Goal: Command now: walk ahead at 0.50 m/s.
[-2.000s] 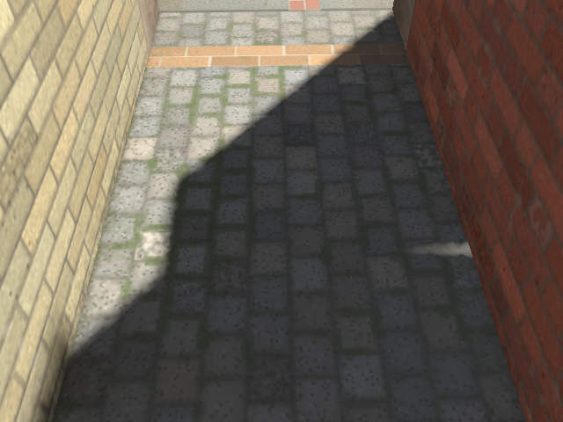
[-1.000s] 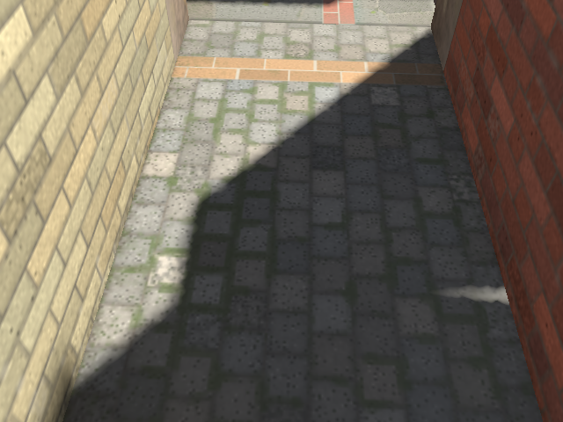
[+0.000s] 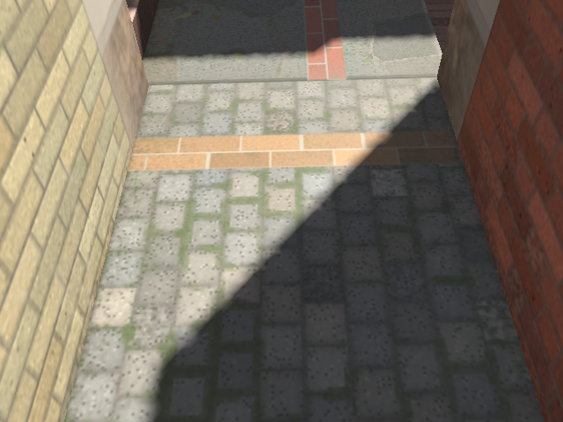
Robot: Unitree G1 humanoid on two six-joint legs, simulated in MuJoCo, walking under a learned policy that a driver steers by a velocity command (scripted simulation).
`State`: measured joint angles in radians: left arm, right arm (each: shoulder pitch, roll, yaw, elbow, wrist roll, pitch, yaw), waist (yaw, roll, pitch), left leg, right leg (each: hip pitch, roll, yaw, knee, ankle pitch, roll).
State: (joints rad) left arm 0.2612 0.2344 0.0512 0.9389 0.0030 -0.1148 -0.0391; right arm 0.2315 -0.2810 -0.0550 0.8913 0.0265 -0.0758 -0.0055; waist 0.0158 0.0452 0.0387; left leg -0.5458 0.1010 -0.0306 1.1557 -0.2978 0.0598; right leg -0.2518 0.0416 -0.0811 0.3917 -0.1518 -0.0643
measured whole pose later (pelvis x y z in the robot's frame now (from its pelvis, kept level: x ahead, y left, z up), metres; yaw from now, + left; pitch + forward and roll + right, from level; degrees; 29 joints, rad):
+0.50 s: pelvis +0.29 +0.07 -0.01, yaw +1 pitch +0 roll +0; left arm 0.27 0.28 0.06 0.98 -0.03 -0.11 0.02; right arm 0.20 -0.25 -0.07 0.89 0.00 -0.10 0.02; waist -0.02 -0.03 0.04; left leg -0.33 -0.04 0.06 0.47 -0.16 0.07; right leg -0.39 -0.07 0.04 1.19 -0.37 -0.04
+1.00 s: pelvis +0.61 +0.03 -0.02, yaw +1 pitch +1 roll +0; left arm 0.08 0.27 0.06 0.90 -0.01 -0.11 -0.04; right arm 0.36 -0.28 -0.04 0.98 0.03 -0.07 0.00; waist -0.03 0.02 0.07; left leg -0.14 -0.02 -0.05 1.02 -0.52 0.05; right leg -0.46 0.01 -0.06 0.57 -0.13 -0.06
